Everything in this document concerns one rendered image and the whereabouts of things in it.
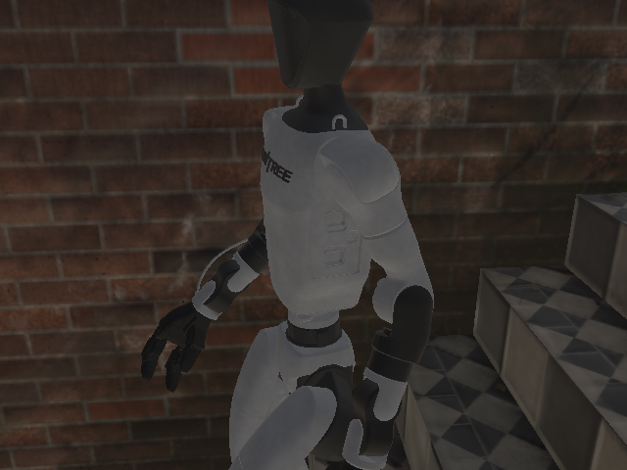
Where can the right robot thigh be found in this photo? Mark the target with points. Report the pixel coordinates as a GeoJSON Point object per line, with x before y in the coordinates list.
{"type": "Point", "coordinates": [258, 391]}

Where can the robot torso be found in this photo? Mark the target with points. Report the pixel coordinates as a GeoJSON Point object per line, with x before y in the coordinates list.
{"type": "Point", "coordinates": [317, 260]}

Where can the right robot hand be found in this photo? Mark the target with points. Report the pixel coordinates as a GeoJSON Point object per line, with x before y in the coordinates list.
{"type": "Point", "coordinates": [185, 327]}

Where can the right robot forearm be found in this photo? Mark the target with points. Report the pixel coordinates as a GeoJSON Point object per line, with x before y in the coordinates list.
{"type": "Point", "coordinates": [234, 276]}

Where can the robot left upper arm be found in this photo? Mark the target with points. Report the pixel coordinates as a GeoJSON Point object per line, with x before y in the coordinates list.
{"type": "Point", "coordinates": [364, 179]}

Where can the left robot forearm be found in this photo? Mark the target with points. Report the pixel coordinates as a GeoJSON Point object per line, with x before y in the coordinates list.
{"type": "Point", "coordinates": [378, 397]}

